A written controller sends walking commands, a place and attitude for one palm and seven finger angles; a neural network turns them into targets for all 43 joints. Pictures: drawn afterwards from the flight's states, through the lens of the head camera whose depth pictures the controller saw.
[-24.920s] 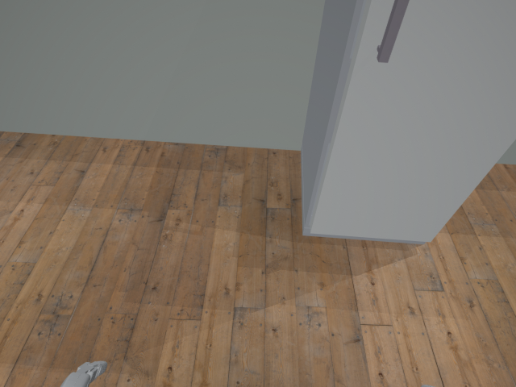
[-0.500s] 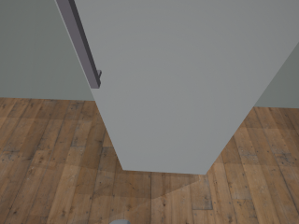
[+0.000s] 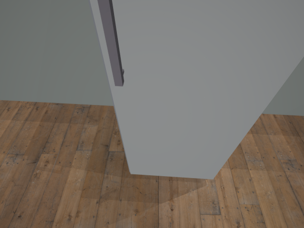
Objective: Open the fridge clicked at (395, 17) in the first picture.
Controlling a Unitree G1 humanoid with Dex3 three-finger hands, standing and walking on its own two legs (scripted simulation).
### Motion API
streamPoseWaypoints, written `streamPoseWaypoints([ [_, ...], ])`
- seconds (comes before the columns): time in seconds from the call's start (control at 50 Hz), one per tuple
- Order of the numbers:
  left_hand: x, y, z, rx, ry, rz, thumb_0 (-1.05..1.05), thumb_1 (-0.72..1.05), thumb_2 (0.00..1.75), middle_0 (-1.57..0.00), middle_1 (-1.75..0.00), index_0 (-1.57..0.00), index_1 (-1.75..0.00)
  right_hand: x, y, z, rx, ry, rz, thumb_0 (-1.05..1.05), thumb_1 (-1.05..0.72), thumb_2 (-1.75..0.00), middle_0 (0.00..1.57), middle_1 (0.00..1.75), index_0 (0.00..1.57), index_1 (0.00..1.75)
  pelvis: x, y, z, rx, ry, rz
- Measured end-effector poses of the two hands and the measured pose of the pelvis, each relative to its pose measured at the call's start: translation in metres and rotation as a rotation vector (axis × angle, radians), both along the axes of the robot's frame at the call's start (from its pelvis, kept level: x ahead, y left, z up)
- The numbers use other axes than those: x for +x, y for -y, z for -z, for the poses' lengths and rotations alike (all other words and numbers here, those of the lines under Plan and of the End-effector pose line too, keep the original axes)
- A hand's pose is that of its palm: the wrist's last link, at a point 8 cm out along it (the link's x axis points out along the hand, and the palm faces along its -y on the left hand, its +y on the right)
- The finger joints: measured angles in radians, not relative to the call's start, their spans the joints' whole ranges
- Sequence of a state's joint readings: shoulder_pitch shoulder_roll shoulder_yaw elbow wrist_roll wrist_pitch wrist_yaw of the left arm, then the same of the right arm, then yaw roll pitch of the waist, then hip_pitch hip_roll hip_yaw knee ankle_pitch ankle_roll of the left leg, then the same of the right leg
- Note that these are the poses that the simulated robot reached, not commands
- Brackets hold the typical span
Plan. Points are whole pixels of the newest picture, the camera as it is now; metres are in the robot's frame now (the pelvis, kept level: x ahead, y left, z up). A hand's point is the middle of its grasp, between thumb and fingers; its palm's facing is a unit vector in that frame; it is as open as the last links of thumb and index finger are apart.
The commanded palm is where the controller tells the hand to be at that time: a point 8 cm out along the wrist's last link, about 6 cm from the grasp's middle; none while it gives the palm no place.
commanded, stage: come to a stop and stand still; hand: left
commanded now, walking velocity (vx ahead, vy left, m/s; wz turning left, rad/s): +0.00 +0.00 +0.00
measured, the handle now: (112, 27) +0.48 +0.13 +0.28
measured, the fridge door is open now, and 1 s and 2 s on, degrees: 0 0 0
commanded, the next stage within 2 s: look again from close up in 0.96 s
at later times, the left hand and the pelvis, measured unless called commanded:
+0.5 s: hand out of the picture +0.01 +0.19 -0.16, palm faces +0.02 -0.96 -0.28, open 7.4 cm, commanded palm none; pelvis -0.03 -0.01 +0.00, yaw +0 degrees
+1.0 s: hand out of the picture -0.06 +0.22 -0.16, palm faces -0.01 -0.96 -0.29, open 7.4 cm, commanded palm none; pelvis -0.08 +0.00 +0.00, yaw +1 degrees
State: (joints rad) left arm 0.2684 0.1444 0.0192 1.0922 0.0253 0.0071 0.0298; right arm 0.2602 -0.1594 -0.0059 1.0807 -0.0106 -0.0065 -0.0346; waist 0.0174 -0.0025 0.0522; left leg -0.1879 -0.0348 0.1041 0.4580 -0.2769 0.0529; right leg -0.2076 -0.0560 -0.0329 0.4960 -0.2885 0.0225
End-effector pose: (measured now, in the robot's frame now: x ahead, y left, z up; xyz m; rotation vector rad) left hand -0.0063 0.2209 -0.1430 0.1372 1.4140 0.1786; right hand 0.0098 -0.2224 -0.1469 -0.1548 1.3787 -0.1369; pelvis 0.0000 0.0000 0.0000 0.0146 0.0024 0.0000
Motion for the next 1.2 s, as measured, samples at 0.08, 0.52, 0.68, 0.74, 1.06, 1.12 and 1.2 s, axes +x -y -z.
streamPoseWaypoints([
  [0.08,-0.001,0.005,-0.003,-0.002,-0.003,0.019,0.01,0.92,0.9,-0.2,-0.3,-0.2,-0.3,-0.016,-0.005,0.0,0.023,-0.027,0.019,0.01,-0.93,-0.9,0.2,0.3,0.2,0.3,-0.002,0.002,-0.003,-0.005,0.006,-0.002],
  [0.52,0.012,-0.02,-0.015,0.087,0.223,0.079,0.0,0.91,0.9,-0.2,-0.3,-0.2,-0.3,0.003,0.045,-0.012,-0.067,0.222,0.001,0.01,-0.91,-0.9,0.2,0.3,0.2,0.3,-0.036,0.011,0.003,-0.012,0.068,-0.004],
  [0.68,-0.002,-0.033,-0.022,0.107,0.247,0.1,0.0,0.91,0.9,-0.2,-0.3,-0.2,-0.3,-0.007,0.06,-0.024,-0.097,0.246,-0.034,0.01,-0.91,-0.9,0.2,0.3,0.2,0.3,-0.059,0.011,0.0,-0.015,0.072,-0.005],
  [0.74,-0.013,-0.037,-0.022,0.111,0.226,0.101,0.0,0.91,0.9,-0.2,-0.3,-0.2,-0.3,-0.019,0.062,-0.024,-0.102,0.219,-0.038,0.01,-0.91,-0.9,0.2,0.3,0.2,0.3,-0.065,0.011,-0.001,-0.016,0.066,-0.008],
  [1.06,-0.066,-0.045,-0.012,0.086,0.079,0.074,0.0,0.91,0.9,-0.2,-0.3,-0.2,-0.3,-0.082,0.048,-0.017,-0.089,0.034,-0.013,0.01,-0.91,-0.9,0.2,0.3,0.2,0.3,-0.077,0.001,-0.002,-0.024,0.048,-0.019],
  [1.12,-0.069,-0.044,-0.009,0.079,0.069,0.072,0.0,0.91,0.9,-0.2,-0.3,-0.2,-0.3,-0.082,0.044,-0.015,-0.084,0.029,-0.011,0.01,-0.91,-0.9,0.2,0.3,0.2,0.3,-0.077,-0.001,-0.001,-0.021,0.054,-0.019],
  [1.2,-0.068,-0.043,-0.009,0.07,0.065,0.066,0.0,0.91,0.9,-0.2,-0.3,-0.2,-0.3,-0.077,0.037,-0.016,-0.075,0.032,-0.012,0.01,-0.91,-0.9,0.2,0.3,0.2,0.3,-0.075,-0.004,-0.003,-0.023,0.046,-0.023],
])
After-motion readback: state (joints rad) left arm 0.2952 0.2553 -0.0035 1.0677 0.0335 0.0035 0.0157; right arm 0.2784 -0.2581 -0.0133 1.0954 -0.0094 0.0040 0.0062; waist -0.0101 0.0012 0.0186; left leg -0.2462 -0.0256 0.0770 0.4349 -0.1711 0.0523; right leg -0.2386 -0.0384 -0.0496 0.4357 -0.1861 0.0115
